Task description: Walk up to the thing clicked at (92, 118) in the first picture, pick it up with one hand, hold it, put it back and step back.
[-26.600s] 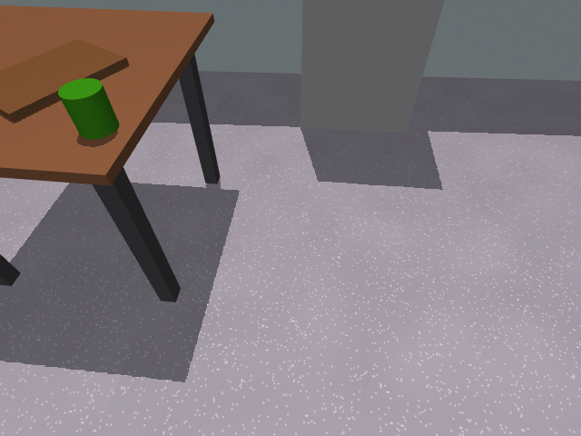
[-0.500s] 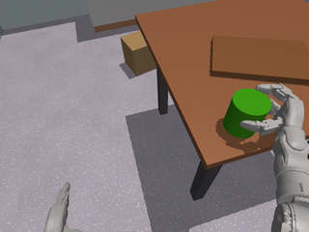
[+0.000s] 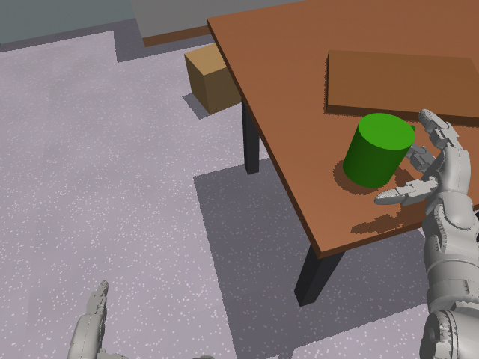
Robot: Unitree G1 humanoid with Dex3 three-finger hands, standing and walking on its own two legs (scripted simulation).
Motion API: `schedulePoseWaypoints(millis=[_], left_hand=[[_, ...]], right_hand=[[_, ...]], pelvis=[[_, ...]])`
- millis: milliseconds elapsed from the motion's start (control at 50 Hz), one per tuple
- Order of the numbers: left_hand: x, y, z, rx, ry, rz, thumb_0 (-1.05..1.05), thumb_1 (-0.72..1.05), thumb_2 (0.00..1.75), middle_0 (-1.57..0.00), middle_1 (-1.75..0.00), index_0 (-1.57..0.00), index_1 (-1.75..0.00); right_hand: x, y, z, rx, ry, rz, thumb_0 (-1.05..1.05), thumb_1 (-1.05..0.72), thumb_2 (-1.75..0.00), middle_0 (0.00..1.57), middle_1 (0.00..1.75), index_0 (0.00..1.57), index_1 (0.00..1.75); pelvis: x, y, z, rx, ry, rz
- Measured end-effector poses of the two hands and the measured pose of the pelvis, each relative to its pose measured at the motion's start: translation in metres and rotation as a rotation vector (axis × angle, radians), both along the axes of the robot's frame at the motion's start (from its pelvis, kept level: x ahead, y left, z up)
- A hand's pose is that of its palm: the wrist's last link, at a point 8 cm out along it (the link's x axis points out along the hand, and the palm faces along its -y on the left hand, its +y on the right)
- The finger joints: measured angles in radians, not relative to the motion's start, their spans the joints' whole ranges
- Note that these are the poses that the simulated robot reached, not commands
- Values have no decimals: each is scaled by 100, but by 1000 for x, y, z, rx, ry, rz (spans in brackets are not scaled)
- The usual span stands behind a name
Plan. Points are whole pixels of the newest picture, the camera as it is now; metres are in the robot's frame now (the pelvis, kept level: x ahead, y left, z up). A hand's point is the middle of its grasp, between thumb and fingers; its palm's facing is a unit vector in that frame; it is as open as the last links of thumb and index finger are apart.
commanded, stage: withdraw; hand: right
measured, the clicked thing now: (382, 148) +0.48 -0.22 +0.06
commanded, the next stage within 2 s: rise in 0.34 s
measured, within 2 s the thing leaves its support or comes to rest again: rests again in 0.54 s
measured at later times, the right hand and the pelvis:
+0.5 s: hand out of the picture +0.44 -0.31 +0.21, palm faces +0.25 +0.97 -0.06, open 17.6 cm; pelvis +0.02 +0.00 +0.02, yaw +0 degrees
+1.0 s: hand out of the picture +0.35 -0.38 +0.15, palm faces +0.51 +0.77 -0.39, open 17.3 cm; pelvis +0.03 -0.01 +0.02, yaw +0 degrees
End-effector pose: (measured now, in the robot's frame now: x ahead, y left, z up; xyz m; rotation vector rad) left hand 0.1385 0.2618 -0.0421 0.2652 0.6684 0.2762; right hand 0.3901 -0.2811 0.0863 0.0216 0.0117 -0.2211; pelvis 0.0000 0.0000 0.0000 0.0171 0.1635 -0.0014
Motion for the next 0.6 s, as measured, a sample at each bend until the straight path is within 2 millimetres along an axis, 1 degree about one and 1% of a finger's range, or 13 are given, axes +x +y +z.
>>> schedulePoseWaypoints(millis=[120, 200, 240, 300, 380, 440, 480, 520, 600], left_hand=[[3, 2, 11, 13, -37, 12, -1, -51, 5, -7, -5, -7, -5], [2, 6, 15, 22, -44, 31, -1, -51, 4, -7, -5, -7, -4], [1, 6, 12, 14, -26, 40, -1, -50, 4, -6, -5, -6, -4], [2, 2, 3, -7, 8, 44, -1, -50, 4, -6, -5, -6, -4], [13, -9, -2, -38, 7, 18, -1, -51, 4, -6, -5, -6, -4], [22, -17, -1, -60, -17, -10, -1, -51, 4, -6, -5, -6, -4], [26, -20, 1, -66, -35, -26, -1, -51, 4, -6, -5, -6, -4], [29, -20, 3, -72, -47, -39, -1, -52, 4, -7, -5, -6, -4], [24, -16, 2, -81, -15, -45, -1, -53, 5, -7, -5, -6, -5]], right_hand=[[5, -3, 5, -9, 17, -15, -2, 57, -7, 38, 29, 17, 12], [9, -15, 23, -14, -3, -50, -2, 58, -5, 28, 20, 12, 9], [10, -25, 36, -18, -18, -74, -2, 59, -4, 24, 17, 10, 7], [12, -43, 65, -33, -69, -111, -2, 59, -3, 18, 13, 8, 6], [14, -63, 105, -65, -91, -98, -2, 60, -3, 11, 9, 6, 5], [14, -72, 122, -60, -60, -64, -2, 59, -3, 8, 7, 6, 5], [13, -75, 126, -45, -32, -40, -2, 58, -4, 7, 6, 6, 5], [12, -78, 126, -121, 24, -39, -2, 57, -4, 6, 6, 6, 5], [7, -91, 109, -202, 130, -96, -1, 55, -4, 6, 6, 6, 5]], pelvis=[[3, 0, 2, 1, -10, 3], [7, -1, 5, 1, -24, 8], [9, -1, 6, 2, -30, 9], [12, -2, 8, 4, -39, 7], [15, -3, 11, 4, -43, -1], [19, -4, 13, 2, -43, -6], [21, -4, 14, 0, -43, -8], [21, -4, 16, -4, -46, -4], [22, -3, 17, -8, -45, 0]])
